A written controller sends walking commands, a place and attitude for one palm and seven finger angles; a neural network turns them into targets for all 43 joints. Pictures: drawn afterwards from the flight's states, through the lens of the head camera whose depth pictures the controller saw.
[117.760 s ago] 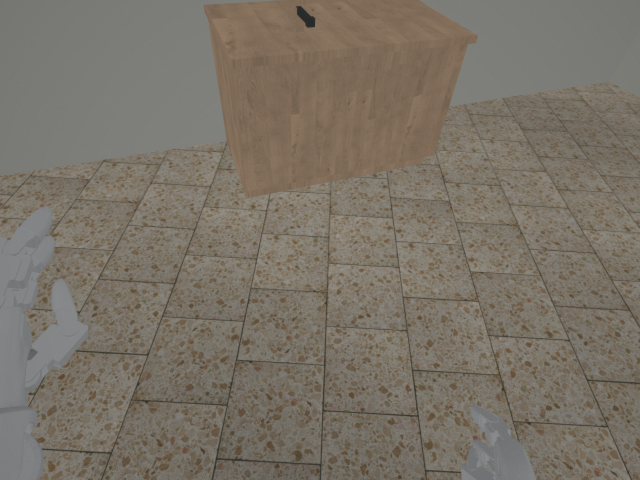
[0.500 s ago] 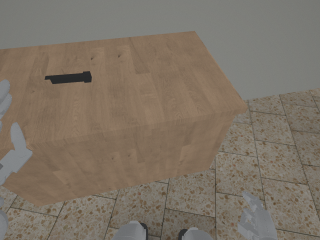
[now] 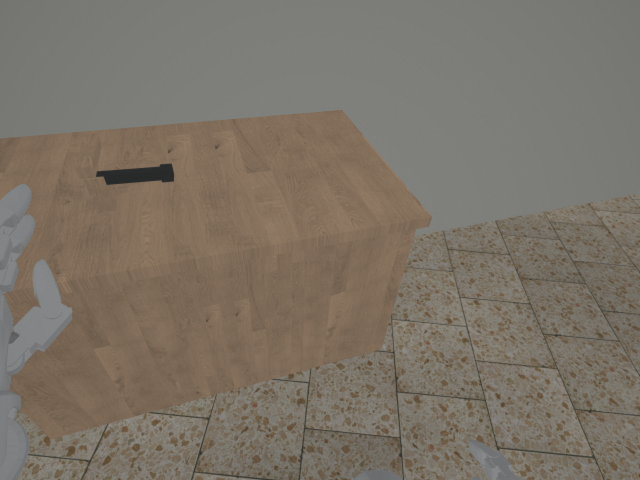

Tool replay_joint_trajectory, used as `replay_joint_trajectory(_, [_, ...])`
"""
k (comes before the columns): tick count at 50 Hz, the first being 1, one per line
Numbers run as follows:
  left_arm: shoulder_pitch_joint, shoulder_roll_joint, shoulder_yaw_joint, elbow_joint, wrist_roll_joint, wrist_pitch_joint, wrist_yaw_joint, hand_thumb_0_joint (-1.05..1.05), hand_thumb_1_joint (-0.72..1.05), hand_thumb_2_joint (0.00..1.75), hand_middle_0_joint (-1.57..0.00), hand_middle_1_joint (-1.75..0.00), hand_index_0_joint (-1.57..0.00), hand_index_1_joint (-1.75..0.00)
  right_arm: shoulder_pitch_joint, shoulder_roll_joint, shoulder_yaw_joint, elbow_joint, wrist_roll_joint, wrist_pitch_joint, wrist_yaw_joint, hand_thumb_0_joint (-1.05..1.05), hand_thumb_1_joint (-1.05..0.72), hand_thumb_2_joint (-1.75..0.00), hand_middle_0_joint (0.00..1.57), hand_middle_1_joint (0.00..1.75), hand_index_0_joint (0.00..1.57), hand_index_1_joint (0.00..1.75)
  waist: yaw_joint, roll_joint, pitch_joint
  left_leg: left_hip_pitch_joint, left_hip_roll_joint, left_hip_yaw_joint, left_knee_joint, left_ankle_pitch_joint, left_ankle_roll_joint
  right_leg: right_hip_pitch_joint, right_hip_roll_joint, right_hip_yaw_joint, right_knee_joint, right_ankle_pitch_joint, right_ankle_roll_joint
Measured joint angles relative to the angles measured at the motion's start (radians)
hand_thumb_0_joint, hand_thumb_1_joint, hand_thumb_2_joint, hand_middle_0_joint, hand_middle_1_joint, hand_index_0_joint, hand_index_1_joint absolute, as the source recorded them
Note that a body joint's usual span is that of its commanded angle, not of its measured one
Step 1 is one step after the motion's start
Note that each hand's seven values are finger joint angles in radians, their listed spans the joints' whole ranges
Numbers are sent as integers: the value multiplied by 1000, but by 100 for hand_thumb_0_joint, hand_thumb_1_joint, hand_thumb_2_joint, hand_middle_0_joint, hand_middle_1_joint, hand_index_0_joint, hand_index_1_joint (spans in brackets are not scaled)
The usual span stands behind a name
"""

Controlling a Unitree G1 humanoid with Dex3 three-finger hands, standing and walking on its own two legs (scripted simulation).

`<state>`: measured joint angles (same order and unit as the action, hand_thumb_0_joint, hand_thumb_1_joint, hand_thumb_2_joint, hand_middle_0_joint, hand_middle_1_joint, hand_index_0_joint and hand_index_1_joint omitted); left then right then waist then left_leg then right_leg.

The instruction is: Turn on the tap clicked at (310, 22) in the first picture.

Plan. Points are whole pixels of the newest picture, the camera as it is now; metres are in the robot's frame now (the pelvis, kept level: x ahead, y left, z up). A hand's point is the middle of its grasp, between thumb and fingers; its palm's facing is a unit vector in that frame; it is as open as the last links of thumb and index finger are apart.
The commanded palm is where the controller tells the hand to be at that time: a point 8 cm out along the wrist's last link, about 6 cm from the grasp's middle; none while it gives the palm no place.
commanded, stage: stop stepping back and stand still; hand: left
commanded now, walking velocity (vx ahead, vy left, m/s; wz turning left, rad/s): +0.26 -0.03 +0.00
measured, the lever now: (166, 172) +0.73 +0.33 +0.01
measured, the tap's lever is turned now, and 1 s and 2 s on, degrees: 86 86 86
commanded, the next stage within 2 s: stand and check the lever's angle in 0.38 s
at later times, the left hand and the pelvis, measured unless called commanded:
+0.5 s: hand (103, 313) +0.23 +0.21 +0.18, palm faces +0.37 -0.85 -0.37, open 7.5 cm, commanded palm +0.17 +0.25 +0.18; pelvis -0.01 -0.02 +0.00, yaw -4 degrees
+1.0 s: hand (136, 277) +0.28 +0.20 +0.17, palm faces +0.28 -0.87 -0.41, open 7.5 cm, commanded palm +0.22 +0.25 +0.18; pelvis +0.04 -0.01 +0.01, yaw -4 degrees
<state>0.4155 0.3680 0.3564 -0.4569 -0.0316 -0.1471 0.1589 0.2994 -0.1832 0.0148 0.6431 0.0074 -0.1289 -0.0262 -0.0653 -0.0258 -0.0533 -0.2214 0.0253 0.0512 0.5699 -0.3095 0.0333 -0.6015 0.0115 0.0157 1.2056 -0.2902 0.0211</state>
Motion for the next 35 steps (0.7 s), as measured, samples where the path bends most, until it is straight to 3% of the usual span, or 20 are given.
replay_joint_trajectory(5, [118,0,-7,-25,-5,4,6,1,89,90,-20,-30,-20,-31,48,-6,3,23,-4,43,-20,1,-90,-90,20,30,20,30,29,58,-29,-21,66,17,-72,46,-26,275,-11,-72,-519,-82,-25])
replay_joint_trajectory(7, [116,24,3,-16,-2,9,10,1,89,90,-20,-30,-20,-31,54,-5,3,16,-4,42,-28,1,-90,-90,20,30,20,30,41,45,-25,-73,62,23,4,0,-26,393,-20,-77,-694,-55,-49])
replay_joint_trajectory(8, [92,18,-3,-1,2,7,9,1,89,90,-20,-30,-20,-31,42,-15,-3,24,-1,41,-28,1,-90,-90,20,30,20,30,54,57,-15,-118,68,6,86,-41,-19,395,-10,-78,-718,4,-55])
replay_joint_trajectory(11, [8,-35,-47,45,-5,5,-4,1,89,90,-21,-30,-20,-31,-11,-47,-26,83,6,39,-31,1,-90,-90,20,30,20,30,65,91,33,-227,46,-45,360,-87,-22,403,12,-94,-702,5,-41])
replay_joint_trajectory(13, [1,-49,-56,47,-9,-2,-10,1,88,90,-21,-30,-21,-31,-29,-53,-39,86,12,40,-30,2,-91,-90,20,30,20,30,65,68,42,-248,21,-28,402,-66,-22,418,0,-83,-715,4,-34])
replay_joint_trajectory(17, [56,-35,-46,-18,-16,-28,-8,2,88,90,-21,-30,-21,-31,-50,-60,-49,34,10,33,-42,2,-91,-90,20,30,20,30,40,22,43,-158,16,19,161,-20,-8,427,-17,-61,-698,-12,-30])
replay_joint_trajectory(19, [69,-16,-42,-51,-21,-43,-4,1,88,90,-21,-30,-21,-31,-55,-76,-57,-2,6,20,-52,1,-91,-90,20,30,20,30,28,29,40,-105,18,5,28,10,2,404,-13,-67,-632,-53,-26])
replay_joint_trajectory(23, [26,22,-6,-14,-17,-41,4,1,88,90,-21,-30,-21,-31,-93,-49,-53,-12,5,8,-59,1,-91,-90,19,30,20,30,36,-5,56,-95,-5,30,25,71,-3,321,-12,-28,-437,-180,-31])
replay_joint_trajectory(25, [12,29,11,14,-14,-32,7,1,88,90,-21,-30,-21,-31,-92,-32,-36,-17,4,-3,-53,1,-91,-90,19,30,19,30,36,1,54,-80,-10,22,-7,81,-9,330,-5,-46,-503,-160,-30])
replay_joint_trajectory(28, [20,16,14,22,-8,-30,5,1,89,90,-21,-30,-21,-31,-86,-20,-13,-24,4,-6,-35,1,-91,-90,19,30,20,30,41,32,63,-91,0,-1,26,52,-16,378,12,-74,-655,23,-50])
replay_joint_trajectory(32, [65,-45,-39,2,-11,-29,-15,1,89,90,-20,-30,-20,-31,-76,-12,-6,11,5,12,-13,1,-91,-90,20,30,20,30,75,51,51,-125,-7,-34,152,-28,-22,413,31,-73,-720,10,-63])
replay_joint_trajectory(35, [72,-59,-57,-13,-9,-25,-14,1,89,90,-21,-30,-20,-31,-72,-12,2,9,1,12,-18,1,-91,-90,20,30,20,30,87,36,64,-70,-6,-28,22,64,-16,426,25,-62,-731,5,-54])
